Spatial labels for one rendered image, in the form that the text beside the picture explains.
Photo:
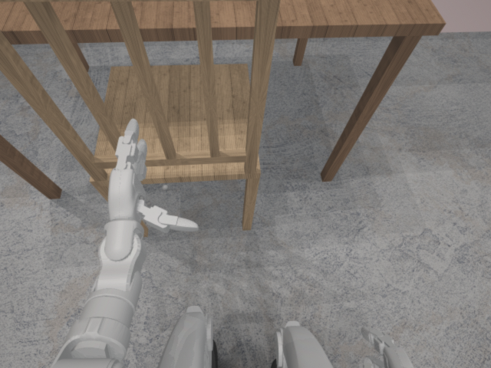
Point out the robot thigh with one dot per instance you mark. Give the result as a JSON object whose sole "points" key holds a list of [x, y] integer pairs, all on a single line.
{"points": [[296, 347], [191, 337]]}

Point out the left robot thigh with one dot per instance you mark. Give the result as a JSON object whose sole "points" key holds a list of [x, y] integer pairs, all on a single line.
{"points": [[191, 337]]}

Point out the chair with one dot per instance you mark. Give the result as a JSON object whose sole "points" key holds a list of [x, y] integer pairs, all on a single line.
{"points": [[201, 122]]}

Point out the table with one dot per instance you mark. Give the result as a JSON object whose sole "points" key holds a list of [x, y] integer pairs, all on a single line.
{"points": [[95, 22]]}

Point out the robot right hand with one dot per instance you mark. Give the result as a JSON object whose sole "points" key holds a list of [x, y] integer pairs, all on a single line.
{"points": [[394, 357]]}

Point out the right robot thigh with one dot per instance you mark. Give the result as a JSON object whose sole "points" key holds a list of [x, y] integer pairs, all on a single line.
{"points": [[296, 347]]}

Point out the left robot forearm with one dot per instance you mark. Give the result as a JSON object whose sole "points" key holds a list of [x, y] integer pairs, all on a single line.
{"points": [[102, 330]]}

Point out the robot left hand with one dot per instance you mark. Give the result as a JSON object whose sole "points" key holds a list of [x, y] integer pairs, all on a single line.
{"points": [[125, 187]]}

